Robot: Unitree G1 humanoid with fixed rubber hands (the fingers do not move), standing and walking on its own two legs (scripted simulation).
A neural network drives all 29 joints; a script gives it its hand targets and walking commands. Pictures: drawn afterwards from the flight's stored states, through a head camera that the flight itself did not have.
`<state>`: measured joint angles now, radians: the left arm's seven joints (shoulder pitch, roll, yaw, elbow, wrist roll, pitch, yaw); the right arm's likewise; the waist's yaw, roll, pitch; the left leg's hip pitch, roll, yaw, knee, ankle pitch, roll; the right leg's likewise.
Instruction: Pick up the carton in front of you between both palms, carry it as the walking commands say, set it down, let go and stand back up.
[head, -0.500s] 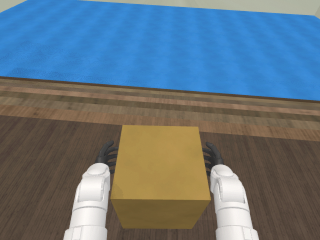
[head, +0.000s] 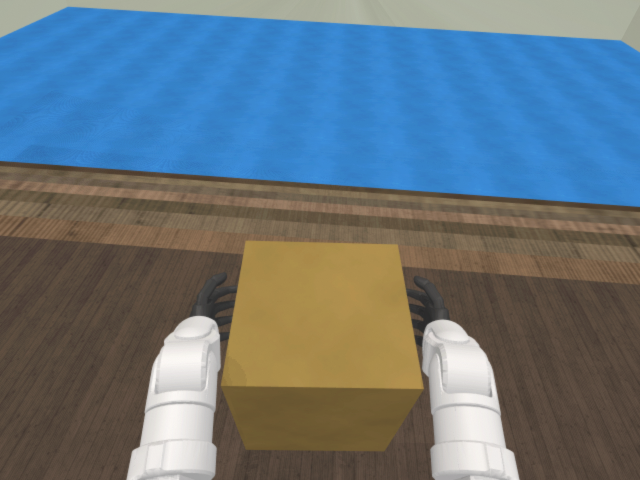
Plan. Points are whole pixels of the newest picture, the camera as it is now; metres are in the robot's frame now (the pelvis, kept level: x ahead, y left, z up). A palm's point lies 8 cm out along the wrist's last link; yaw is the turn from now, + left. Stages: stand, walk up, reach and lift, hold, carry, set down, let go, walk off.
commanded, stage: hold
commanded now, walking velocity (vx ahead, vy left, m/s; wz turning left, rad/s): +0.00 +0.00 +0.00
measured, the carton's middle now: (318, 351) +0.30 +0.00 -0.02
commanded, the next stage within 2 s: carry in 0.46 s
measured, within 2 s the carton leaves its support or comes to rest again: neither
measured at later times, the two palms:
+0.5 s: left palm (206, 322) +0.30 +0.15 +0.05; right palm (434, 326) +0.30 -0.15 +0.05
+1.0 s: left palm (232, 231) +0.44 +0.13 +0.08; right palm (427, 241) +0.44 -0.16 +0.07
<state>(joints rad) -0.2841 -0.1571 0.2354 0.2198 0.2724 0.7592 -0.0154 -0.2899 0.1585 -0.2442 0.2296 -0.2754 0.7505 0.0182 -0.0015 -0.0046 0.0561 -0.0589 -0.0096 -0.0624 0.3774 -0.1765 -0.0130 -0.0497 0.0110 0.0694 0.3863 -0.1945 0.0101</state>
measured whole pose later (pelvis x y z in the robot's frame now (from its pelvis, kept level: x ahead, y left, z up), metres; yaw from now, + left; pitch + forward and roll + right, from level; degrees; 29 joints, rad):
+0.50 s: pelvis +0.01 +0.00 +0.00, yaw +0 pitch -5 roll +0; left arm -0.24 -0.15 0.20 0.18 0.26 0.78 -0.01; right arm -0.25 0.15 -0.20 0.19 -0.26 0.77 0.01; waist 0.00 0.00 -0.01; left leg -0.11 -0.01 -0.06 0.41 -0.21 -0.02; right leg -0.10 0.01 0.07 0.42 -0.23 0.01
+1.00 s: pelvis +0.18 -0.01 +0.00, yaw -3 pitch +6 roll +0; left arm -0.11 -0.13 0.13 -0.32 0.09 1.19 0.09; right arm -0.13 0.13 -0.07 -0.28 -0.11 1.18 -0.09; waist 0.00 0.01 -0.16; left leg -0.23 0.04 0.19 0.43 -0.30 0.03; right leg -0.43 -0.05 -0.09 0.93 -0.50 -0.01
